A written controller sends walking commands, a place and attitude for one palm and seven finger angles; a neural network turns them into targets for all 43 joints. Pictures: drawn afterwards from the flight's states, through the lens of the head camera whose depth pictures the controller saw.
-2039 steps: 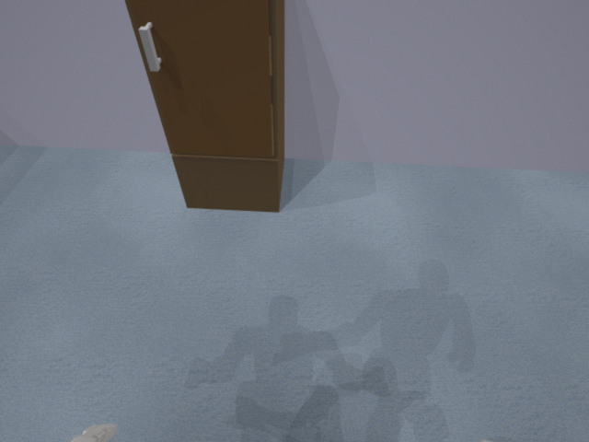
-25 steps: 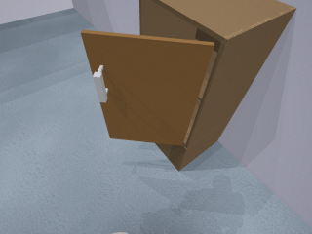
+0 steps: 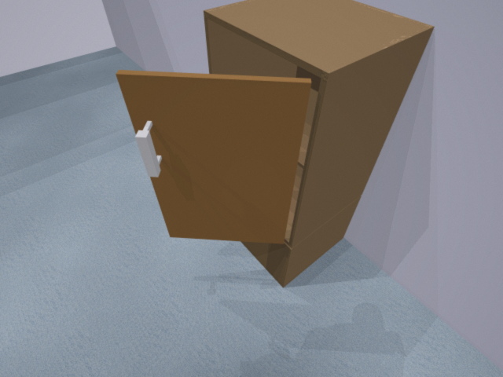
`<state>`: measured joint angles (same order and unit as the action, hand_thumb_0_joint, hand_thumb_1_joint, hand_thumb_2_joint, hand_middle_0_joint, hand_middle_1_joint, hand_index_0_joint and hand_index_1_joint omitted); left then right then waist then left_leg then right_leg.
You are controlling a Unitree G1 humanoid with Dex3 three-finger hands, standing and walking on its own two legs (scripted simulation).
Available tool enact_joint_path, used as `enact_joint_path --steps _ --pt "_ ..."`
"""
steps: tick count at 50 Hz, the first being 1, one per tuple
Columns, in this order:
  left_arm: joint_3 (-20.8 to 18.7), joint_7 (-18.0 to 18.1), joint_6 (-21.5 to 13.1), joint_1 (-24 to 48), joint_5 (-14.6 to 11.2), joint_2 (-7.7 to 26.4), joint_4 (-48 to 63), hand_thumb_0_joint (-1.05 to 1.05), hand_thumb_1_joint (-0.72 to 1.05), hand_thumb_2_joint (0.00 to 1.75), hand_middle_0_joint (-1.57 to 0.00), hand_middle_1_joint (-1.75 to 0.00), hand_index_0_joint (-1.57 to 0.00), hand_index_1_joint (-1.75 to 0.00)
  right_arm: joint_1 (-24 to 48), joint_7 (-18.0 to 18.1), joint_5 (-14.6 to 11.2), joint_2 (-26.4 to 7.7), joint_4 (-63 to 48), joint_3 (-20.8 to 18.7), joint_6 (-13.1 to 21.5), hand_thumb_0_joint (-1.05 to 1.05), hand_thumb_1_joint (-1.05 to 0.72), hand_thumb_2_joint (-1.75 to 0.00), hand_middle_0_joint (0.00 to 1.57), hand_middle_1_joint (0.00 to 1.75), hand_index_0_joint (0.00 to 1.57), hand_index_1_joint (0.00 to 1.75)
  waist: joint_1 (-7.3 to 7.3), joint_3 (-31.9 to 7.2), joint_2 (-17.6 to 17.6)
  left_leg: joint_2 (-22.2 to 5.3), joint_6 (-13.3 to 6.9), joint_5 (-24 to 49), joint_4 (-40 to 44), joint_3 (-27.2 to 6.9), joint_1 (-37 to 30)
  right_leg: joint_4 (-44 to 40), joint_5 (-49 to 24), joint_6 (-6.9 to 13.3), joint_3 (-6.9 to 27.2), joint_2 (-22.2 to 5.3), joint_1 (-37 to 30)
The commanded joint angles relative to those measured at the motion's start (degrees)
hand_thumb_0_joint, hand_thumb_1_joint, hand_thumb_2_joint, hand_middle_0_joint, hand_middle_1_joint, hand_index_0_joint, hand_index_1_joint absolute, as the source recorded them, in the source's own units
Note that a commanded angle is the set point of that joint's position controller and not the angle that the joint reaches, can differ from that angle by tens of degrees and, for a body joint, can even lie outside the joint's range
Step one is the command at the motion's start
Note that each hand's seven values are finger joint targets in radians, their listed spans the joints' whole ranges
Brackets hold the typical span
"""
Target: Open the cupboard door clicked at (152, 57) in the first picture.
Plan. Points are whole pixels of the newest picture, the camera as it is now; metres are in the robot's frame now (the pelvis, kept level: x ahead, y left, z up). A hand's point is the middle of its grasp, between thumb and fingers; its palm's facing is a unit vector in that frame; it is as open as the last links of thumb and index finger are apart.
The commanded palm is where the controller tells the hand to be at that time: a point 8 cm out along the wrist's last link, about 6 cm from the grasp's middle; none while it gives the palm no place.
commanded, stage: come to a stop and stand still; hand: left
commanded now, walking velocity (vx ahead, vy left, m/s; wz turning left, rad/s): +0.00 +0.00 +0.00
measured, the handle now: (151, 148) +0.59 +0.27 +0.01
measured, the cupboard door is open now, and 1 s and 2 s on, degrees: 47 47 47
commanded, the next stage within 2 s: look again from close up in 0.06 s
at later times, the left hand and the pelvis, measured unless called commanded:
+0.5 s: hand out of the picture +0.03 +0.20 -0.17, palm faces -0.02 -0.98 -0.20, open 7.3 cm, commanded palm none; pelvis +0.02 +0.01 +0.01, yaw -1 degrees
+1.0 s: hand (131, 311) +0.22 +0.20 +0.00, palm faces +0.13 -0.99 -0.04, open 7.7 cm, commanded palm +0.14 +0.26 -0.05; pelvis -0.01 +0.01 -0.03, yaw +1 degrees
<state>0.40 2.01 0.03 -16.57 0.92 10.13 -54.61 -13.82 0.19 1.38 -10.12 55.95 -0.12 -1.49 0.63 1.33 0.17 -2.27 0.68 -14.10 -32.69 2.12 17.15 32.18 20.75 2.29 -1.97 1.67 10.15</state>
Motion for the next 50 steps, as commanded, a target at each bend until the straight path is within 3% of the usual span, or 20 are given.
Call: enact_joint_path --steps 1,7,18,37,38,39,40,41,42,43,44,45,46,47,49,50 --pt "-1.70 0.40 -1.34 -1.15 0.06 8.55 2.61 0.00 0.90 0.90 -0.20 -0.30 -0.20 -0.30 -1.10 0.40 -0.29 -5.15 -2.17 -1.07 1.87 0.00 -0.90 -0.90 0.20 0.30 0.20 0.30 0.21 2.99 -2.16 -1.97 -2.17 0.67 5.19 -2.13 -2.84 -12.51 -0.85 1.15 8.94 -7.03 8.17" --pt "-1.48 0.12 -1.32 -2.15 -0.18 8.31 0.50 0.00 0.90 0.90 -0.20 -0.30 -0.20 -0.30 -1.69 0.70 -0.44 -5.96 0.34 -0.56 2.61 0.00 -0.90 -0.90 0.20 0.30 0.20 0.30 -0.63 1.11 0.55 -3.18 -2.46 4.00 7.02 -3.07 -2.57 -10.99 -5.79 0.54 7.74 -6.36 4.13" --pt "-1.33 0.06 -1.45 -2.74 -0.13 7.90 -3.44 0.00 0.90 0.90 -0.20 -0.30 -0.20 -0.30 -1.60 1.24 -0.75 -6.86 3.82 -0.48 3.30 0.00 -0.90 -0.90 0.20 0.30 0.20 0.30 -0.91 -0.89 -0.18 -4.22 -2.90 9.94 7.76 -3.25 -5.40 -9.44 -14.57 0.00 6.54 -6.71 1.13" --pt "-1.21 -0.04 -1.64 -1.81 0.18 9.04 -5.67 0.00 0.90 0.90 -0.20 -0.30 -0.20 -0.30 2.32 1.24 -0.84 -8.88 4.79 -0.87 3.44 0.00 -0.90 -0.90 0.20 0.30 0.20 0.30 -0.96 -0.33 -0.96 -4.44 -3.18 12.18 9.67 -3.60 -8.57 -10.88 -16.83 -0.65 6.81 -7.55 1.62" --pt "-0.66 2.48 -2.36 -6.24 0.64 5.96 -6.55 0.00 0.90 0.90 -0.20 -0.30 -0.20 -0.30 4.26 1.06 -1.23 -7.83 0.95 -0.89 3.43 0.00 -0.90 -0.90 0.20 0.30 0.20 0.30 -1.70 3.93 2.14 -4.39 -1.26 16.16 -1.90 -1.27 -5.17 -12.39 -31.85 -2.59 10.34 -10.39 4.75" --pt "-11.89 2.46 -13.80 35.89 -11.15 22.44 81.88 0.00 0.88 0.89 -0.20 -0.32 -0.20 -0.32 -0.38 3.28 -4.31 -15.32 -17.52 -2.83 10.97 0.00 -0.90 -0.90 0.20 0.30 0.20 0.30 4.78 -25.76 10.80 1.89 -2.16 22.94 6.09 -2.26 -20.61 -4.41 -31.50 -0.21 1.43 -4.62 -0.69" --pt "-10.35 4.11 -11.68 8.64 -6.99 16.60 68.44 0.00 0.85 0.88 -0.20 -0.33 -0.20 -0.33 4.40 5.31 -3.73 -10.22 -15.90 -1.06 16.33 0.00 -0.90 -0.90 0.20 0.30 0.20 0.30 -2.03 -24.79 17.51 -1.81 -2.75 31.41 7.21 -3.42 -27.64 0.60 -19.39 0.20 -0.26 -2.12 4.02" --pt "-2.05 4.68 -4.59 -6.65 -8.10 4.24 59.56 0.00 0.83 0.87 -0.21 -0.34 -0.21 -0.34 3.69 4.79 -4.69 -7.92 -15.45 -1.62 18.03 0.00 -0.90 -0.90 0.20 0.30 0.20 0.30 0.62 -17.36 15.47 -1.39 -1.38 28.06 7.78 -3.82 -20.10 2.49 -8.38 -1.03 -3.28 -1.68 9.46" --pt "-1.32 3.60 -4.74 -5.11 -10.54 -1.70 57.54 0.00 0.81 0.86 -0.21 -0.36 -0.21 -0.36 1.44 4.63 -4.63 -8.43 -14.96 -2.16 18.21 0.00 -0.90 -0.90 0.20 0.30 0.20 0.30 2.37 -8.80 6.84 -1.23 -1.50 23.86 6.41 -4.44 -14.64 1.45 -7.45 -1.51 -3.77 -1.64 12.53" --pt "-4.54 2.48 -7.57 -0.42 -10.59 2.15 57.25 0.00 0.78 0.85 -0.21 -0.37 -0.21 -0.37 2.83 4.43 -3.76 -10.45 -17.54 -3.38 18.37 0.00 -0.90 -0.90 0.20 0.30 0.20 0.30 3.09 -2.71 1.21 -0.29 -1.53 14.63 3.27 -4.99 -7.58 -0.80 -6.84 -1.70 -4.25 -1.35 16.28" --pt "-7.36 0.72 -10.91 -1.86 -10.78 3.46 52.10 0.00 0.76 0.84 -0.21 -0.39 -0.21 -0.39 2.89 4.33 -2.65 -11.66 -18.30 -4.00 18.04 0.00 -0.90 -0.90 0.20 0.30 0.20 0.30 3.56 -1.47 -6.27 0.76 -1.53 7.77 -0.12 -4.66 -1.06 -0.93 -6.78 -1.89 -4.95 -1.22 20.03" --pt "-8.90 -2.04 -15.05 -7.87 -11.53 1.79 44.87 0.00 0.74 0.83 -0.21 -0.40 -0.21 -0.40 3.58 4.03 -2.06 -11.16 -19.40 -4.31 17.72 0.00 -0.90 -0.90 0.20 0.30 0.20 0.30 1.87 -0.11 -11.99 1.19 -1.31 4.95 -3.54 -4.47 5.11 1.83 -5.11 -1.89 -5.62 -0.75 23.85" --pt "-9.45 -5.68 -19.41 -13.97 -11.77 0.83 40.40 0.00 0.71 0.82 -0.21 -0.42 -0.21 -0.42 4.41 3.11 -2.30 -10.87 -21.25 -4.70 17.80 0.00 -0.90 -0.90 0.20 0.30 0.20 0.30 -0.91 -1.38 -10.21 1.99 -0.85 6.08 -7.07 -3.48 8.56 5.69 -6.79 -1.33 -5.25 -0.82 24.67" --pt "-9.90 -9.51 -24.28 -16.19 -12.66 0.20 39.31 0.00 0.69 0.81 -0.22 -0.43 -0.22 -0.43 5.32 2.24 -1.54 -10.65 -22.39 -4.97 17.78 0.00 -0.90 -0.90 0.20 0.30 0.20 0.30 -2.65 -6.37 -11.85 2.16 -0.35 5.93 -10.89 -2.79 12.47 10.76 -7.40 -1.18 -4.89 -0.73 26.66" --pt "-11.35 -17.55 -33.30 -14.91 -14.07 2.60 40.20 0.00 0.64 0.79 -0.22 -0.47 -0.22 -0.47 7.75 0.79 -1.40 -10.81 -25.74 -5.73 18.11 0.00 -0.90 -0.90 0.20 0.30 0.20 0.30 -4.10 -11.59 -9.38 2.73 -0.11 3.43 -17.75 -1.91 19.94 17.94 -7.15 -0.72 -2.59 -1.04 30.18" --pt "-13.24 -21.49 -36.83 -13.44 -14.47 5.63 40.64 0.00 0.62 0.78 -0.22 -0.48 -0.22 -0.48 8.51 0.27 -1.74 -11.09 -27.33 -6.08 18.43 0.00 -0.90 -0.90 0.20 0.30 0.20 0.30 -3.91 -13.47 -6.92 2.70 -0.18 2.66 -20.66 -1.81 22.20 20.19 -6.88 -0.52 -1.14 -1.30 31.55"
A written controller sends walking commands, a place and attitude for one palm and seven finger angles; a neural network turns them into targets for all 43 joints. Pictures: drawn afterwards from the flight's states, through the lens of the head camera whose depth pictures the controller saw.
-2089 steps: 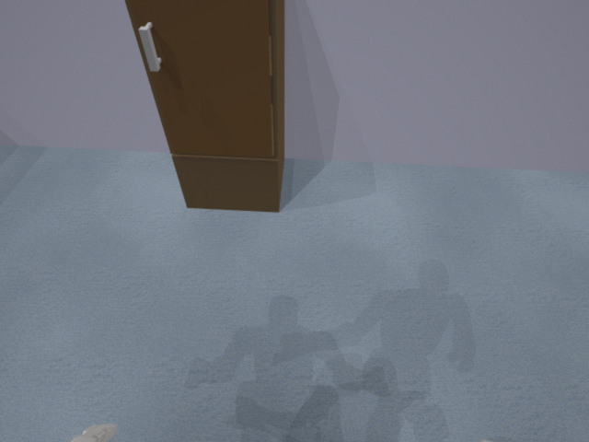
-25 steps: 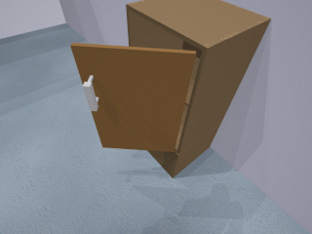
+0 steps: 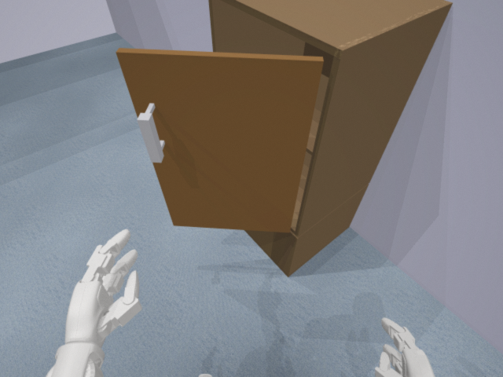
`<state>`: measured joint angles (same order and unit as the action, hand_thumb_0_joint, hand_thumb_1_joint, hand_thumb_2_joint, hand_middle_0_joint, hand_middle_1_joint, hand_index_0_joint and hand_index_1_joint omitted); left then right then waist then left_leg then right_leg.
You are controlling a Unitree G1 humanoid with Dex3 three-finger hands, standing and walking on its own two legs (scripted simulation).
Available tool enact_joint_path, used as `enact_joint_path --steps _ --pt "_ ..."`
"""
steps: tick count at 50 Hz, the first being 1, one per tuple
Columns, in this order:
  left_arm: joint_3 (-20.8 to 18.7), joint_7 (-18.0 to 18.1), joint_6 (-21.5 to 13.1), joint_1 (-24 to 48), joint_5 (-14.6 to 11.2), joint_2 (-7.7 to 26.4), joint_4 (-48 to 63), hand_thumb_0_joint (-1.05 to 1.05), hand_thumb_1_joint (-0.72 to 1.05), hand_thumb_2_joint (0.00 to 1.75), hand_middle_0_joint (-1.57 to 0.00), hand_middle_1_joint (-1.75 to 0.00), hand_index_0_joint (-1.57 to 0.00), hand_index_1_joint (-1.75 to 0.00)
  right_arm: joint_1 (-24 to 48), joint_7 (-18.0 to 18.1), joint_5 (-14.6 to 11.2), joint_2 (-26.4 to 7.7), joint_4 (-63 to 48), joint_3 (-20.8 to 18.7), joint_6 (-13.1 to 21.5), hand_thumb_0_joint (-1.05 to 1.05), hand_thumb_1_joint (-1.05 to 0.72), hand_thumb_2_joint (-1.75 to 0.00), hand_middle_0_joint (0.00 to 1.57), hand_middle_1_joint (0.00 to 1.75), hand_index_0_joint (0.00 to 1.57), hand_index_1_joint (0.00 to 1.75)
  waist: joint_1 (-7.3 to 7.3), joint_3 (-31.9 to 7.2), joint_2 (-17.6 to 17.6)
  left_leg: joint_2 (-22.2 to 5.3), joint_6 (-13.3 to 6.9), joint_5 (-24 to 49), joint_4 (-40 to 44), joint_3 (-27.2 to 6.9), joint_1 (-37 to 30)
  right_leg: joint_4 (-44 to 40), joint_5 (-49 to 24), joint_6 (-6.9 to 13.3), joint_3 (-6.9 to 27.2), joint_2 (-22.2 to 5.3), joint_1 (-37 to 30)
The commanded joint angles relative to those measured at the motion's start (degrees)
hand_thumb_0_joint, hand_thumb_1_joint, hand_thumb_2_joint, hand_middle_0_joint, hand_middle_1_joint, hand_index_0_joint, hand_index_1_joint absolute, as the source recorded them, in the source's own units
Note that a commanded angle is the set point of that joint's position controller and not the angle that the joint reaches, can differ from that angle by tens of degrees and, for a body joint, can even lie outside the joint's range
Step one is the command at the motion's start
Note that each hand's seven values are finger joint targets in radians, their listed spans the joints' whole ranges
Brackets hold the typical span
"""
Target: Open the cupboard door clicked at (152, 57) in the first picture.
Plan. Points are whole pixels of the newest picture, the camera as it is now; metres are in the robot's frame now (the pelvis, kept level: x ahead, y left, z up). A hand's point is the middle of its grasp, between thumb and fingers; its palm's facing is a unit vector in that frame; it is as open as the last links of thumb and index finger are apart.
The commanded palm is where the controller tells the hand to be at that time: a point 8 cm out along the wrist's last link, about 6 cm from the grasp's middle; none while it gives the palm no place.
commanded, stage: raise the hand with hooked fingers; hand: left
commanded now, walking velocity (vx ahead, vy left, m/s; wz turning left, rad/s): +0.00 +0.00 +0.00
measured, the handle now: (154, 133) +0.60 +0.24 +0.03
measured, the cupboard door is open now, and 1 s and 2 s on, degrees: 47 47 47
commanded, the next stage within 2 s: move the hooked fingers beside the handle in 1.86 s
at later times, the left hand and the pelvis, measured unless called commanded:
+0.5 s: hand (121, 314) +0.22 +0.21 +0.00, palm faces -0.06 -1.00 -0.04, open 10.5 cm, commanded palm +0.19 +0.27 +0.01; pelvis -0.03 -0.01 -0.05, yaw -1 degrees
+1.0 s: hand (85, 291) +0.24 +0.26 +0.03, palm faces -0.02 -1.00 -0.05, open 13.3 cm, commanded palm +0.22 +0.31 +0.03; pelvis -0.02 +0.02 -0.03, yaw +0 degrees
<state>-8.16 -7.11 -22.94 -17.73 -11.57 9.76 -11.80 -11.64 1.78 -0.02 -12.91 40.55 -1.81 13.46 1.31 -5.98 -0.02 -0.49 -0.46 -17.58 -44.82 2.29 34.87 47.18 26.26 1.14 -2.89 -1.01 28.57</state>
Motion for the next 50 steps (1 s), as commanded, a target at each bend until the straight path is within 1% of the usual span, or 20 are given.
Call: enact_joint_path --steps 1,2,3,5,6,8,10,12,14,16,17,21,27,32,34,36,37,44,48,50 --pt "-7.90 -15.38 -14.62 -12.28 -2.96 9.52 -2.79 0.00 0.60 0.77 -0.22 -0.50 -0.22 -0.50 6.02 -1.67 -0.80 -8.45 -13.36 -4.63 3.29 0.00 -0.90 -0.90 0.20 0.30 0.20 0.30 -5.53 -7.43 -2.21 1.08 0.73 5.80 -10.65 -1.62 5.99 6.44 -12.50 0.96 2.07 0.87 12.94" --pt "-9.85 -17.19 -13.51 -10.76 -4.68 11.33 0.94 0.00 0.57 0.76 -0.22 -0.51 -0.22 -0.51 6.70 -1.56 -1.25 -8.77 -16.16 -4.51 2.92 0.00 -0.90 -0.90 0.20 0.30 0.20 0.30 -6.00 -11.77 -0.70 1.44 0.32 4.15 -11.58 -0.78 6.62 6.37 -9.76 0.70 3.26 0.56 11.67" --pt "-11.58 -17.93 -11.74 -8.66 -6.47 12.30 3.57 0.00 0.55 0.75 -0.22 -0.53 -0.22 -0.53 7.54 -1.01 -1.90 -8.45 -18.17 -4.36 2.48 0.00 -0.90 -0.90 0.20 0.30 0.20 0.30 -5.96 -12.75 -1.81 1.57 0.12 0.45 -11.63 -0.38 7.50 5.08 -3.40 0.34 4.11 0.74 12.14" --pt "-12.38 -17.31 -8.77 -1.91 -9.64 13.48 12.16 0.00 0.50 0.73 -0.23 -0.55 -0.23 -0.55 6.80 0.41 -2.40 -8.08 -20.63 -3.55 1.89 0.00 -0.90 -0.90 0.20 0.30 0.20 0.30 -4.72 -14.31 1.94 1.56 -0.68 -2.22 -13.46 -0.34 8.46 2.29 2.34 -0.69 7.77 0.24 12.41" --pt "-13.43 -16.19 -7.95 1.49 -9.87 14.98 14.77 0.00 0.48 0.72 -0.23 -0.57 -0.23 -0.57 5.45 1.01 -2.32 -8.00 -20.11 -3.31 1.51 0.00 -0.90 -0.90 0.20 0.30 0.20 0.30 -3.35 -13.19 0.33 0.75 -0.77 -3.73 -14.24 -1.23 9.38 2.07 5.50 -0.85 8.28 0.90 14.23" --pt "-11.25 -13.93 -8.96 6.43 -9.11 13.93 22.70 0.00 0.43 0.70 -0.23 -0.60 -0.23 -0.60 3.32 2.03 -2.17 -7.21 -19.45 -2.83 1.74 0.00 -0.90 -0.90 0.20 0.30 0.20 0.30 -1.45 -13.53 4.24 -0.24 -1.45 -3.03 -15.34 -1.89 7.28 1.34 5.12 -0.90 8.89 0.96 15.73" --pt "-9.07 -12.54 -10.18 9.94 -7.27 14.30 26.34 0.00 0.39 0.68 -0.24 -0.63 -0.24 -0.63 1.78 2.83 -1.66 -7.32 -17.72 -2.18 2.34 0.00 -0.90 -0.90 0.20 0.30 0.20 0.30 0.36 -12.78 6.48 -0.91 -1.74 -2.21 -15.61 -2.92 6.28 2.43 3.12 -0.32 7.36 1.69 17.90" --pt "-6.96 -13.32 -9.97 12.47 -6.76 14.29 25.06 0.00 0.34 0.66 -0.24 -0.66 -0.24 -0.66 1.10 3.56 -1.57 -7.98 -16.05 -1.59 2.97 0.00 -0.90 -0.90 0.20 0.30 0.20 0.30 2.01 -11.48 4.99 -1.28 -1.93 -2.47 -16.27 -3.95 6.96 3.17 2.18 -0.31 6.62 2.26 19.45" --pt "-7.94 -15.07 -8.05 10.22 -7.12 15.10 19.39 0.00 0.29 0.64 -0.24 -0.69 -0.24 -0.69 0.67 3.98 -1.81 -8.34 -14.71 -1.36 3.34 0.00 -0.90 -0.90 0.20 0.30 0.20 0.30 2.04 -10.64 3.42 -1.20 -1.91 -2.76 -16.32 -4.13 8.67 2.41 2.32 -0.69 6.67 2.13 18.85" --pt "-9.57 -17.01 -4.76 8.77 -7.98 16.34 14.53 0.00 0.25 0.62 -0.25 -0.72 -0.25 -0.72 1.08 4.24 -2.21 -8.77 -14.62 -1.09 3.38 0.00 -0.90 -0.90 0.20 0.30 0.20 0.30 0.66 -10.36 4.04 -0.96 -1.77 -2.40 -15.64 -4.18 8.95 1.69 2.80 -0.61 7.02 2.17 17.37" --pt "-10.04 -17.70 -3.28 8.43 -8.44 16.46 14.60 0.00 0.22 0.61 -0.25 -0.74 -0.25 -0.74 1.00 4.19 -2.40 -8.71 -14.88 -1.05 3.31 0.00 -0.90 -0.90 0.20 0.30 0.20 0.30 0.24 -11.90 3.73 -0.91 -1.83 -1.66 -14.75 -4.07 7.94 1.27 1.80 -0.79 6.73 1.87 16.04" --pt "-14.98 -17.14 1.23 4.78 -10.05 18.71 13.08 0.00 0.13 0.57 -0.25 -0.80 -0.25 -0.80 1.49 3.82 -2.36 -8.20 -15.91 -1.08 2.64 0.00 -0.90 -0.90 0.20 0.30 0.20 0.30 -2.80 -14.90 2.54 -0.61 -1.64 2.35 -11.71 -4.19 5.37 1.08 -3.34 -0.84 5.28 1.82 10.59" --pt "-15.07 -15.06 -1.46 6.36 -9.90 17.31 11.80 0.00 -0.01 0.51 -0.27 -0.88 -0.27 -0.88 0.13 3.01 -1.97 -8.27 -15.73 -1.27 2.19 0.00 -0.90 -0.90 0.20 0.30 0.20 0.30 -1.83 -12.14 0.04 -0.53 -1.44 2.47 -9.81 -3.94 4.56 1.46 -4.79 -1.12 3.28 2.09 12.46" --pt "-14.41 -16.54 -3.21 7.69 -9.73 18.03 12.63 0.00 -0.13 0.46 -0.27 -0.96 -0.27 -0.96 -1.33 2.66 -2.12 -9.37 -15.90 -1.57 2.60 0.00 -0.90 -0.90 0.20 0.30 0.20 0.30 -1.58 -14.06 3.11 -0.41 -1.55 3.95 -8.36 -3.94 0.90 2.34 -7.31 -0.54 1.70 2.57 12.65" --pt "-15.36 -16.75 -2.97 7.45 -9.99 18.83 11.98 0.00 -0.17 0.44 -0.28 -0.99 -0.28 -0.99 -1.77 2.81 -2.28 -9.64 -15.84 -1.67 2.54 0.00 -0.90 -0.90 0.20 0.30 0.20 0.30 -1.36 -13.89 2.02 -0.49 -1.61 3.70 -7.68 -3.93 0.20 1.72 -7.07 -0.65 1.31 2.72 12.69" --pt "-15.65 -17.04 -2.85 10.90 -10.21 20.07 12.70 0.00 -0.22 0.42 -0.28 -1.02 -0.28 -1.02 -1.98 2.93 -2.31 -10.03 -15.76 -1.37 2.48 0.00 -0.90 -0.90 0.20 0.30 0.20 0.30 -1.01 -12.64 3.36 -0.52 -1.57 3.17 -7.30 -4.31 -0.32 1.77 -6.33 -0.31 1.09 3.11 13.16" --pt "-15.89 -17.06 -2.85 11.21 -10.12 20.47 13.22 0.00 -0.24 0.41 -0.28 -1.03 -0.28 -1.03 -1.96 2.93 -2.38 -10.19 -15.89 -1.28 2.50 0.00 -0.90 -0.90 0.20 0.30 0.20 0.30 -1.42 -13.35 5.28 -0.62 -1.34 3.01 -6.45 -4.60 -1.54 1.96 -5.95 -0.04 0.53 3.10 13.29" --pt "-15.43 -16.93 -0.71 14.01 -9.45 21.05 12.60 0.00 -0.41 0.34 -0.29 -1.14 -0.29 -1.14 -2.36 2.88 -2.57 -10.70 -16.70 -0.68 2.06 0.00 -0.90 -0.90 0.20 0.30 0.20 0.30 -0.90 -12.87 7.60 -1.01 -0.83 1.85 -3.31 -5.99 -5.99 0.96 -5.64 0.31 -0.98 3.55 13.53" --pt "-17.12 -18.19 1.18 16.99 -10.09 22.86 9.81 0.00 -0.50 0.30 -0.30 -1.20 -0.30 -1.20 -2.43 2.99 -2.59 -11.00 -17.28 -0.23 1.28 0.00 -0.90 -0.90 0.20 0.30 0.20 0.30 -1.00 -12.00 5.80 -0.79 -0.79 1.69 -2.55 -5.97 -5.68 -0.16 -6.13 0.36 -1.02 3.78 12.14" --pt "-17.07 -18.93 1.81 18.50 -10.17 22.99 8.65 0.00 -0.50 0.30 -0.30 -1.20 -0.30 -1.20 -2.22 3.11 -2.69 -10.99 -17.35 -0.08 1.06 0.00 -0.90 -0.90 0.20 0.30 0.20 0.30 -0.97 -11.70 6.56 -0.76 -0.75 1.03 -2.27 -5.86 -6.07 -0.71 -5.65 0.37 -0.91 3.78 12.14"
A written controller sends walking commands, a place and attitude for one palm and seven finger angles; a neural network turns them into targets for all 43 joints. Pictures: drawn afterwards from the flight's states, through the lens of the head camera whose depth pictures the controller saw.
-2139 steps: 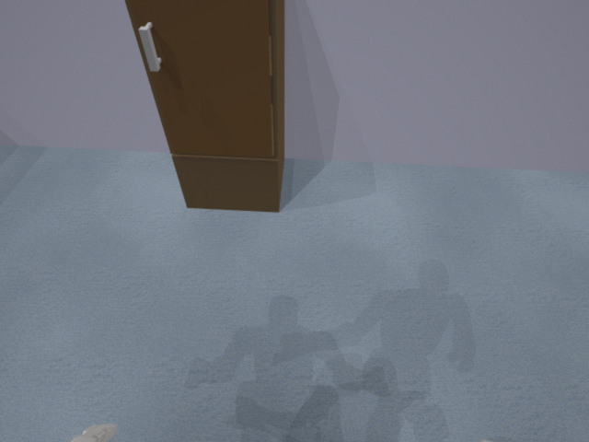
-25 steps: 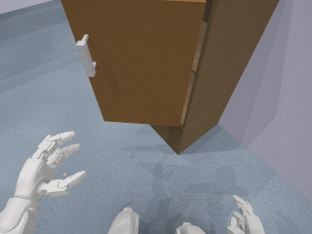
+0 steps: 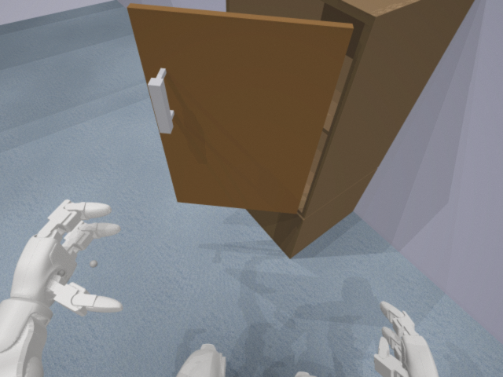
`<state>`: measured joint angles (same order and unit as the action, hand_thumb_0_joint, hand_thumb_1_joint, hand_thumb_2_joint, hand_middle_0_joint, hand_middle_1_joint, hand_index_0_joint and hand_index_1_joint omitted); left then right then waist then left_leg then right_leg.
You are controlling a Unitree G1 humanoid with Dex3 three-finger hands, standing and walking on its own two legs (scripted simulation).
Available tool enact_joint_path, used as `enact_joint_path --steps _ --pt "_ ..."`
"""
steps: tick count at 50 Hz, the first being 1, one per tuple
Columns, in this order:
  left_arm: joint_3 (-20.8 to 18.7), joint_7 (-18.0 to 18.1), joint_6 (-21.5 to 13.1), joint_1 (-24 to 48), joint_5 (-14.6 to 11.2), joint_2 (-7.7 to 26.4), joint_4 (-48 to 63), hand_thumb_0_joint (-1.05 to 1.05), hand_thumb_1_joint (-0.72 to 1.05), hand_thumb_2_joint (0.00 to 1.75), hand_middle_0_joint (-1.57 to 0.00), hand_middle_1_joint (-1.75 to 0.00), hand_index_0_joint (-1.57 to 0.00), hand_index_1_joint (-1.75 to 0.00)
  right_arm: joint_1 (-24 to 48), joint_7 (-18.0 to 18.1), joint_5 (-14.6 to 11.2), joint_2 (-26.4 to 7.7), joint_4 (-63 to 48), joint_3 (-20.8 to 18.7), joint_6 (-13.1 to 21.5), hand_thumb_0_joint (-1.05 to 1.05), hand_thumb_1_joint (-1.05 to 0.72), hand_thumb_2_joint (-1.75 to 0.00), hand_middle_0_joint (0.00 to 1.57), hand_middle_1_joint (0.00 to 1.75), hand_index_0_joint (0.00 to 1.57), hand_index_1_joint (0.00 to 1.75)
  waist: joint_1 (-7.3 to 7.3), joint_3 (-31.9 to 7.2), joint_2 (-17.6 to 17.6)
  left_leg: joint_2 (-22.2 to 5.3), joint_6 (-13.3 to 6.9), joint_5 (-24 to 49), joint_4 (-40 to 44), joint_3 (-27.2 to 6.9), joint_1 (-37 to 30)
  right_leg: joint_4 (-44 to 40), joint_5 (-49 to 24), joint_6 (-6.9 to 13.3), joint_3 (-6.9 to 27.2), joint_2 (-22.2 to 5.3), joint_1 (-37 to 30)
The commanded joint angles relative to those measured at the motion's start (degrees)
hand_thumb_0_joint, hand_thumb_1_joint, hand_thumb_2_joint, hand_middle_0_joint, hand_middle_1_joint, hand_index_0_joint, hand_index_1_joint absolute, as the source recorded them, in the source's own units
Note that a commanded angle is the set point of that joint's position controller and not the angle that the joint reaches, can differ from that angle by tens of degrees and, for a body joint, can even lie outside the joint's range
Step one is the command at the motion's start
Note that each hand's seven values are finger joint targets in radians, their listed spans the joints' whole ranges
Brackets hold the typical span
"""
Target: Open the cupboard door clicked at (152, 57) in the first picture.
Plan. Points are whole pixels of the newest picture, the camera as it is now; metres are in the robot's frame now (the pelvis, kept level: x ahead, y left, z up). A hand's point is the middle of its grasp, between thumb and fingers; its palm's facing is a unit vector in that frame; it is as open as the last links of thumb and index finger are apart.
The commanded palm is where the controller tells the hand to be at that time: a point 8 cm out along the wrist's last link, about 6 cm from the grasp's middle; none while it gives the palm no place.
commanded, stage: raise the hand with hooked fingers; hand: left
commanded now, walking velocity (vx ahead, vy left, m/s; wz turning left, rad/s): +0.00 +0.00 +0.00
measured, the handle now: (164, 101) +0.62 +0.23 +0.06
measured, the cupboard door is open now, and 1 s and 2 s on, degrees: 47 47 47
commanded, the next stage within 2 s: move the hooked fingers beside the handle in 0.86 s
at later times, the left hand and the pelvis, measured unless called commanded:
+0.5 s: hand (80, 231) +0.29 +0.27 +0.08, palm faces -0.03 -1.00 -0.03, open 14.0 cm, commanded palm +0.26 +0.31 +0.08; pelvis +0.00 +0.00 +0.01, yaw +0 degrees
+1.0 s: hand (88, 234) +0.29 +0.25 +0.08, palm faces -0.02 -1.00 -0.03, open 14.0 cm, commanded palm +0.27 +0.31 +0.08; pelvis +0.00 -0.01 +0.01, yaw +0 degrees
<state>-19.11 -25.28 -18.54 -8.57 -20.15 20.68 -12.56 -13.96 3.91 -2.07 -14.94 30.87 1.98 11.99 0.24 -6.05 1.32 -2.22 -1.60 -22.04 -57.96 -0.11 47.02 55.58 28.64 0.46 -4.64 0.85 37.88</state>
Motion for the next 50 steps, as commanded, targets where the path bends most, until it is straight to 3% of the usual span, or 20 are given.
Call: enact_joint_path --steps 1,11,13,18,21,28,33,37,40,45,48,50 --pt "-6.14 -1.20 -2.39 11.05 -1.74 12.53 9.04 0.00 -0.50 0.30 -0.30 -1.20 -0.30 -1.20 -0.11 0.98 -0.60 -9.09 -7.73 -3.65 2.45 0.00 -0.90 -0.90 0.20 0.30 0.20 0.30 0.19 -11.19 5.34 0.98 0.41 6.06 10.87 -3.66 -18.52 -8.93 -8.53 1.34 0.79 2.23 2.64" --pt "-8.75 -4.15 -0.88 18.46 -2.17 16.75 3.87 0.00 -0.50 0.30 -0.30 -1.20 -0.30 -1.20 -0.18 1.60 -0.68 -9.60 -7.67 -3.21 1.79 0.00 -0.90 -0.90 0.20 0.30 0.20 0.30 -0.05 -12.21 4.74 1.15 0.28 5.34 12.17 -3.57 -19.85 -10.68 -7.87 1.48 1.25 2.32 0.75" --pt "-9.26 -4.60 -0.76 19.72 -2.23 17.47 3.23 0.00 -0.50 0.30 -0.30 -1.20 -0.30 -1.20 -0.26 1.64 -0.75 -9.50 -7.58 -3.15 1.75 0.00 -0.90 -0.90 0.20 0.30 0.20 0.30 -0.03 -12.16 6.00 1.18 0.32 5.19 12.58 -3.41 -20.46 -11.14 -7.75 1.36 1.37 2.18 0.92" --pt "-11.05 -5.50 -0.27 22.24 -2.73 19.75 0.31 0.00 -0.50 0.30 -0.30 -1.20 -0.30 -1.20 -1.12 1.93 -0.81 -9.91 -7.21 -3.23 1.54 0.00 -0.90 -0.90 0.20 0.30 0.20 0.30 -0.07 -12.81 4.46 1.30 0.09 6.37 12.74 -2.85 -20.19 -11.95 -8.81 1.21 1.80 2.25 -0.58" --pt "-9.24 -6.41 0.14 20.23 -3.11 17.45 -1.40 0.00 -0.50 0.30 -0.30 -1.20 -0.30 -1.20 -1.44 1.60 -0.87 -9.81 -7.48 -3.37 1.53 0.00 -0.90 -0.90 0.20 0.30 0.20 0.30 -0.33 -12.15 3.83 1.53 -0.05 8.04 12.24 -2.38 -19.70 -12.03 -10.50 1.37 1.95 2.35 -1.32" --pt "-10.66 -5.75 -0.69 20.34 -3.20 18.57 -0.95 0.00 -0.50 0.30 -0.30 -1.20 -0.30 -1.20 -1.70 0.98 -0.77 -9.86 -7.82 -3.67 1.02 0.00 -0.90 -0.90 0.20 0.30 0.20 0.30 -0.29 -12.10 3.33 1.68 -0.15 7.62 11.59 -1.66 -18.37 -12.02 -10.37 0.89 2.68 2.16 -1.01" --pt "-11.38 -5.03 -2.19 21.00 -2.99 19.36 1.61 0.00 -0.50 0.30 -0.30 -1.20 -0.30 -1.20 -1.80 1.00 -0.65 -9.58 -7.69 -3.72 1.00 0.00 -0.90 -0.90 0.20 0.30 0.20 0.30 -0.46 -14.90 4.80 1.59 -0.21 10.40 10.97 -1.60 -20.08 -11.07 -13.41 0.91 2.91 2.22 -2.03" --pt "-10.66 -5.29 -1.89 21.14 -3.12 18.66 0.48 0.00 -0.50 0.30 -0.30 -1.20 -0.30 -1.20 -1.56 1.17 -0.80 -9.61 -7.53 -3.61 0.68 0.00 -0.90 -0.90 0.20 0.30 0.20 0.30 -0.17 -13.52 3.96 1.54 -0.21 9.70 10.87 -1.60 -19.01 -11.21 -13.19 0.80 3.07 2.26 -1.66" --pt "-10.12 -5.44 -1.58 21.57 -2.97 18.47 0.87 0.00 -0.50 0.30 -0.30 -1.20 -0.30 -1.20 -1.19 1.19 -0.86 -9.50 -7.70 -3.50 0.55 0.00 -0.90 -0.90 0.20 0.30 0.20 0.30 -0.18 -13.36 5.71 1.62 -0.17 8.95 11.04 -1.54 -19.35 -11.43 -12.52 0.78 3.08 2.05 -1.27" --pt "-9.93 -5.65 -1.28 21.43 -3.03 18.19 -0.69 0.00 -0.50 0.30 -0.30 -1.20 -0.30 -1.20 -1.03 1.33 -0.94 -9.46 -7.78 -3.39 0.30 0.00 -0.90 -0.90 0.20 0.30 0.20 0.30 -0.04 -12.84 3.72 1.62 -0.23 7.91 10.76 -1.42 -18.33 -11.73 -11.59 0.61 3.41 2.06 -1.14" --pt "-10.16 -5.83 -1.28 22.08 -3.38 18.35 -1.77 0.00 -0.50 0.30 -0.30 -1.20 -0.30 -1.20 -0.82 1.36 -0.87 -9.46 -7.76 -3.15 0.19 0.00 -0.90 -0.90 0.20 0.30 0.20 0.30 -0.09 -12.02 2.33 1.70 -0.26 7.49 10.39 -1.42 -16.84 -11.99 -11.09 0.60 4.06 1.95 -1.69" --pt "-9.70 -5.80 -1.48 28.49 -2.79 19.13 -3.38 0.00 -0.50 0.30 -0.30 -1.20 -0.30 -1.20 -1.06 1.82 -0.89 -9.80 -6.71 -3.08 -0.07 0.00 -0.90 -0.90 0.20 0.30 0.20 0.30 1.12 -10.89 3.03 1.58 -0.24 5.65 9.88 -1.43 -16.07 -11.97 -9.05 0.50 4.27 1.81 0.28"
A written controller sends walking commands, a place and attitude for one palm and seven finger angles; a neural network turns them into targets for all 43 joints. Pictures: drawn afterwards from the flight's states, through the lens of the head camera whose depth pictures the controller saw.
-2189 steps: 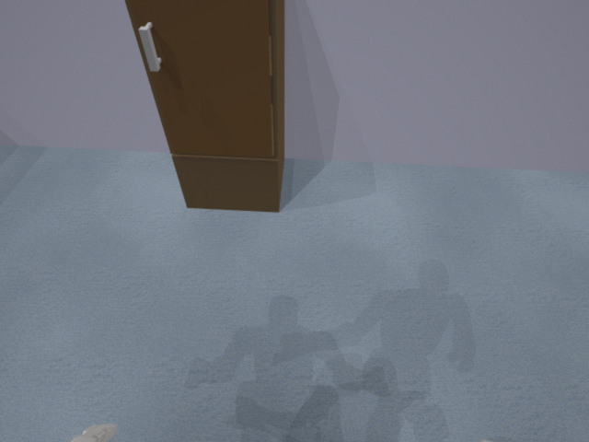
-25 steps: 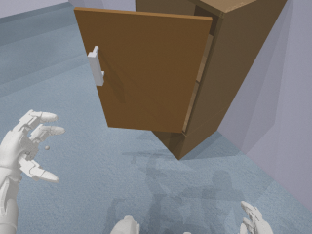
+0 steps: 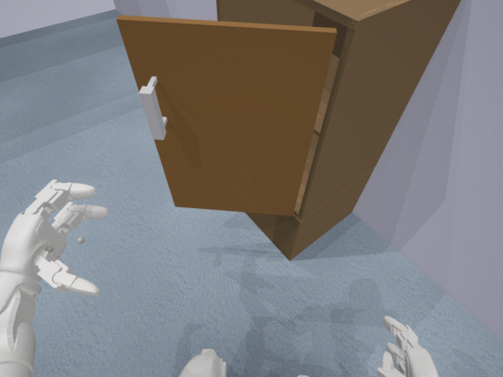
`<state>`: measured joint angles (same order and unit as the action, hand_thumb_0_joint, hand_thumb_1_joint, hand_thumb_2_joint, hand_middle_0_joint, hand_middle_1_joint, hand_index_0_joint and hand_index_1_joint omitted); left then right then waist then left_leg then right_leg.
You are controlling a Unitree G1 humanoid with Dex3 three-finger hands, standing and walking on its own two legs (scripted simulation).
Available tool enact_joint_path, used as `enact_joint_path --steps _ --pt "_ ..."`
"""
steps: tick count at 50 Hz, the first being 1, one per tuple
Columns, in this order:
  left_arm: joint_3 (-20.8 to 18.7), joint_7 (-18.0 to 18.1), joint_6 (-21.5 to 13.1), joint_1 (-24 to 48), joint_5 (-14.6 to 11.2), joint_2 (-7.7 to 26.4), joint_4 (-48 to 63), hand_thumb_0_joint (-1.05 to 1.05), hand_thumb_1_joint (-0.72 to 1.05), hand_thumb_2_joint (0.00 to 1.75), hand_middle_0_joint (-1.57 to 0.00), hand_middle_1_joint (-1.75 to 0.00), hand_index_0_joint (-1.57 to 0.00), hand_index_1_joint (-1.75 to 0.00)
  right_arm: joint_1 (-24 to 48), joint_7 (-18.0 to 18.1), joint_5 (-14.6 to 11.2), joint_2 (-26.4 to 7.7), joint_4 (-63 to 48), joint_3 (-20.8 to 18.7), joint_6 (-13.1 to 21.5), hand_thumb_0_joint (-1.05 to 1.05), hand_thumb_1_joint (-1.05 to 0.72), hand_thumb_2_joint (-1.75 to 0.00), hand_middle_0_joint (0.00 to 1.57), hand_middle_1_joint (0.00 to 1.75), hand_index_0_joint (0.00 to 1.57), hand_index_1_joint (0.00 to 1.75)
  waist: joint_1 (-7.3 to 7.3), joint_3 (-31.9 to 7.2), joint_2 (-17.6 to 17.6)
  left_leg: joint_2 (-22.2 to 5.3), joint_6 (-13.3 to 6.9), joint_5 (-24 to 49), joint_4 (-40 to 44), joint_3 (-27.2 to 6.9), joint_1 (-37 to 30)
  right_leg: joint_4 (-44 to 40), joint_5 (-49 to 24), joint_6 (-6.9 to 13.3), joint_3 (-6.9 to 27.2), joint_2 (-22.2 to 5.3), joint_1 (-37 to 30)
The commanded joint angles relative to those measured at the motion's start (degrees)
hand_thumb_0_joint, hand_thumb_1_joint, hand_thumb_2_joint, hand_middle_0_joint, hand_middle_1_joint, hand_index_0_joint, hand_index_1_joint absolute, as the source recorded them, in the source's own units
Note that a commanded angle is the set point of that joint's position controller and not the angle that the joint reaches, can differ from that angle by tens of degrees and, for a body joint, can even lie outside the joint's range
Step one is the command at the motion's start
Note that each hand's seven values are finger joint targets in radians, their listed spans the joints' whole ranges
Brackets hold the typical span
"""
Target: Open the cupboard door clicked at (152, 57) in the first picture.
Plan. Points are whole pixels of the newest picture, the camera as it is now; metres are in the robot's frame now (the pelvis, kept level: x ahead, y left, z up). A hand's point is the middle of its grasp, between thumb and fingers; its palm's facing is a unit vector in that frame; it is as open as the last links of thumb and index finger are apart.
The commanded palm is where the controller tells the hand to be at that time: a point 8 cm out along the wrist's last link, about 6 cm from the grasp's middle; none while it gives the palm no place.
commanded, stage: move the hooked fingers beside the handle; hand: left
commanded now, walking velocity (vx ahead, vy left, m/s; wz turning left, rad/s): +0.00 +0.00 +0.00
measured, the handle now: (156, 108) +0.62 +0.25 +0.05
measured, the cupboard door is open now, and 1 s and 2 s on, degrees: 47 47 47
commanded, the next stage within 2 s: none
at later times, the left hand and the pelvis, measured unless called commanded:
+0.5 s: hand (98, 187) +0.38 +0.28 +0.07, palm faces -0.02 -1.00 -0.01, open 14.0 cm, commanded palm +0.37 +0.33 +0.07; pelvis +0.00 +0.00 -0.01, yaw -1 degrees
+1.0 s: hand (101, 153) +0.46 +0.31 +0.07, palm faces +0.00 -1.00 +0.01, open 14.0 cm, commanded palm +0.46 +0.35 +0.06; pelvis +0.00 +0.01 -0.03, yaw -3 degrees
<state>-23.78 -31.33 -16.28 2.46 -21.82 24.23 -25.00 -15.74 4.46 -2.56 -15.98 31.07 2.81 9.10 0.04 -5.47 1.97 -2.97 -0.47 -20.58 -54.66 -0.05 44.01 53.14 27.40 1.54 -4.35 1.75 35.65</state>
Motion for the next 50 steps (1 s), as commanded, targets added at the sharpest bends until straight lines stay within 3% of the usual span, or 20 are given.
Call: enact_joint_path --steps 1,2,9,12,14,16,19,21,23,27,29,31,33,35,38,43,44,47,48,50 --pt "-4.99 0.36 -4.14 20.73 -0.97 16.24 8.67 0.00 -0.50 0.30 -0.30 -1.20 -0.30 -1.20 0.58 1.52 -0.36 -8.75 -6.44 -3.83 2.81 0.00 -0.90 -0.90 0.20 0.30 0.20 0.30 1.59 -11.31 2.72 2.28 -1.37 3.89 6.03 -1.55 -12.75 -9.43 -7.01 -0.41 4.41 0.96 2.78" --pt "-4.11 0.23 -4.28 23.33 -0.68 15.78 7.01 0.00 -0.50 0.30 -0.30 -1.20 -0.30 -1.20 0.68 1.70 -0.44 -8.74 -6.06 -3.78 2.87 0.00 -0.90 -0.90 0.20 0.30 0.20 0.30 2.24 -11.28 2.19 2.21 -1.43 3.04 5.82 -1.63 -12.70 -9.67 -6.09 -0.59 4.88 0.80 3.54" --pt "-4.18 -0.73 -4.63 31.28 1.46 18.90 -0.90 0.00 -0.50 0.30 -0.30 -1.20 -0.30 -1.20 -0.51 1.96 -0.40 -9.00 -4.35 -3.78 2.13 0.00 -0.90 -0.90 0.20 0.30 0.20 0.30 1.64 -16.23 5.24 2.08 -1.39 4.89 4.62 -1.62 -13.27 -8.04 -7.80 -0.22 4.98 0.57 3.36" --pt "-6.92 -0.94 -4.08 31.61 1.65 22.17 -6.19 0.00 -0.50 0.30 -0.30 -1.20 -0.30 -1.20 -1.37 1.66 -0.36 -9.42 -4.23 -3.75 1.20 0.00 -0.90 -0.90 0.20 0.30 0.20 0.30 0.97 -16.51 2.24 1.91 -1.48 6.10 4.07 -1.53 -10.54 -7.43 -9.38 -0.25 5.24 0.73 1.75" --pt "-6.52 -1.15 -3.85 34.94 2.18 22.59 -7.82 0.00 -0.50 0.30 -0.30 -1.20 -0.30 -1.20 -1.96 1.43 -0.38 -9.55 -4.15 -3.84 0.60 0.00 -0.90 -0.90 0.20 0.30 0.20 0.30 1.50 -16.64 3.01 1.91 -1.59 6.55 3.71 -1.29 -10.04 -6.95 -10.41 -0.38 5.07 0.71 2.40" --pt "-6.90 -1.16 -4.22 35.74 2.35 23.11 -8.43 0.00 -0.50 0.30 -0.30 -1.20 -0.30 -1.20 -2.64 1.16 -0.24 -9.56 -4.37 -3.99 0.22 0.00 -0.90 -0.90 0.20 0.30 0.20 0.30 0.84 -17.88 5.03 2.03 -1.48 7.60 3.51 -1.44 -10.91 -6.09 -11.16 0.08 4.55 1.00 2.68" --pt "-6.48 -0.90 -4.77 38.22 3.10 23.09 -11.38 0.00 -0.50 0.30 -0.30 -1.20 -0.30 -1.20 -3.82 0.77 -0.27 -9.86 -4.05 -4.30 -0.62 0.00 -0.90 -0.90 0.20 0.30 0.20 0.30 1.80 -17.70 3.86 1.79 -1.54 7.44 3.49 -1.57 -11.03 -5.76 -11.28 -0.19 3.92 1.20 4.72" --pt "-7.72 -0.87 -5.53 41.08 3.25 25.11 -12.80 0.00 -0.50 0.30 -0.30 -1.20 -0.30 -1.20 -4.78 0.93 -0.19 -10.23 -3.33 -4.47 -1.12 0.00 -0.90 -0.90 0.20 0.30 0.20 0.30 2.38 -18.52 1.71 1.67 -1.89 7.83 2.60 -1.56 -9.87 -5.36 -11.73 -0.21 4.29 1.40 4.39" --pt "-7.21 -1.13 -6.19 43.47 4.03 25.24 -13.64 0.00 -0.50 0.30 -0.30 -1.20 -0.30 -1.20 -5.41 0.77 -0.14 -10.34 -2.81 -4.67 -1.55 0.00 -0.90 -0.90 0.20 0.30 0.20 0.30 2.49 -20.28 4.73 1.54 -1.62 8.67 2.48 -1.78 -11.52 -4.57 -12.38 -0.12 3.87 1.28 5.81" --pt "-7.54 -1.15 -6.58 47.68 4.98 26.81 -17.37 0.00 -0.50 0.30 -0.30 -1.20 -0.30 -1.20 -6.85 0.82 -0.07 -10.75 -1.73 -4.88 -2.69 0.00 -0.90 -0.90 0.20 0.30 0.20 0.30 3.56 -20.88 3.77 1.26 -1.79 9.06 1.89 -2.09 -11.79 -4.24 -12.34 -0.19 3.59 1.53 7.83" --pt "-7.78 -1.04 -6.97 51.09 5.61 27.99 -19.47 0.00 -0.50 0.30 -0.30 -1.20 -0.30 -1.20 -7.39 0.83 0.08 -10.84 -1.17 -4.80 -3.13 0.00 -0.90 -0.90 0.20 0.30 0.20 0.30 3.67 -20.31 5.32 1.19 -1.72 7.99 1.84 -2.32 -11.53 -4.09 -10.85 -0.11 3.43 1.45 9.12" --pt "-9.08 -0.89 -7.84 52.41 6.02 29.87 -18.90 0.00 -0.50 0.30 -0.30 -1.20 -0.30 -1.20 -8.26 0.87 0.37 -11.08 -1.04 -4.98 -3.52 0.00 -0.90 -0.90 0.20 0.30 0.20 0.30 3.21 -23.87 6.35 1.14 -1.66 10.74 1.31 -2.65 -13.63 -3.16 -12.53 0.26 3.18 1.68 8.80" --pt "-8.82 -0.78 -8.02 52.84 6.66 29.75 -20.89 0.00 -0.50 0.30 -0.30 -1.20 -0.30 -1.20 -8.66 0.62 0.42 -10.98 -0.61 -5.00 -4.13 0.00 -0.90 -0.90 0.20 0.30 0.20 0.30 3.44 -24.28 7.57 0.93 -1.39 12.06 1.13 -2.85 -15.07 -3.02 -13.35 0.14 2.90 1.71 10.06" --pt "-8.30 -0.82 -7.85 53.15 7.02 29.50 -22.89 0.00 -0.50 0.30 -0.30 -1.20 -0.30 -1.20 -9.03 0.40 0.39 -11.11 -0.54 -5.04 -4.81 0.00 -0.90 -0.90 0.20 0.30 0.20 0.30 3.95 -23.80 6.38 0.87 -1.54 12.14 1.00 -2.77 -14.53 -3.14 -13.57 -0.05 2.83 1.89 10.43" --pt "-10.62 -1.21 -7.25 53.66 7.41 32.98 -27.87 0.00 -0.50 0.30 -0.30 -1.20 -0.30 -1.20 -9.78 0.39 0.42 -11.54 -0.54 -4.79 -5.97 0.00 -0.90 -0.90 0.20 0.30 0.20 0.30 4.06 -22.22 3.75 0.90 -1.84 11.55 0.25 -2.22 -10.38 -2.87 -14.38 -0.24 3.13 2.05 9.30" --pt "-10.61 -1.59 -7.95 60.12 9.09 36.09 -29.94 0.00 -0.50 0.30 -0.30 -1.20 -0.30 -1.20 -10.62 0.44 0.62 -11.97 -0.18 -4.55 -7.21 0.00 -0.90 -0.90 0.20 0.30 0.20 0.30 5.27 -22.94 7.46 0.51 -1.62 11.82 -1.11 -2.72 -10.98 -1.83 -13.31 -0.05 3.12 2.32 12.79" --pt "-9.17 -1.74 -8.00 61.58 9.16 34.80 -30.42 0.00 -0.50 0.30 -0.30 -1.20 -0.30 -1.20 -10.75 0.39 0.57 -11.95 -0.03 -4.51 -7.36 0.00 -0.90 -0.90 0.20 0.30 0.20 0.30 6.26 -22.59 7.54 0.43 -1.71 11.09 -1.35 -2.76 -11.13 -2.04 -12.37 -0.22 3.14 2.34 14.28" --pt "-10.04 -2.22 -8.11 64.49 9.42 37.21 -33.19 0.00 -0.50 0.30 -0.30 -1.20 -0.30 -1.20 -11.57 0.66 0.72 -12.66 0.53 -4.40 -7.88 0.00 -0.90 -0.90 0.20 0.30 0.20 0.30 6.90 -23.19 6.64 0.07 -1.77 10.64 -2.29 -3.27 -10.16 -1.55 -11.45 -0.17 3.13 2.46 15.59" --pt "-9.04 -2.43 -7.89 66.44 9.66 36.95 -33.37 0.00 -0.50 0.30 -0.30 -1.20 -0.30 -1.20 -11.67 0.67 0.67 -12.64 0.78 -4.24 -7.98 0.00 -0.90 -0.90 0.20 0.30 0.20 0.30 7.48 -23.41 7.91 0.04 -1.83 10.63 -2.62 -3.42 -10.47 -1.40 -11.10 -0.22 3.14 2.45 16.68" --pt "-10.06 -2.61 -7.53 66.84 10.40 39.00 -33.65 0.00 -0.50 0.30 -0.30 -1.20 -0.30 -1.20 -12.50 0.70 0.88 -13.00 0.91 -4.26 -8.34 0.00 -0.90 -0.90 0.20 0.30 0.20 0.30 6.98 -25.42 9.34 -0.11 -1.57 12.24 -2.84 -3.93 -12.14 -0.95 -11.52 0.00 2.73 2.51 17.25"
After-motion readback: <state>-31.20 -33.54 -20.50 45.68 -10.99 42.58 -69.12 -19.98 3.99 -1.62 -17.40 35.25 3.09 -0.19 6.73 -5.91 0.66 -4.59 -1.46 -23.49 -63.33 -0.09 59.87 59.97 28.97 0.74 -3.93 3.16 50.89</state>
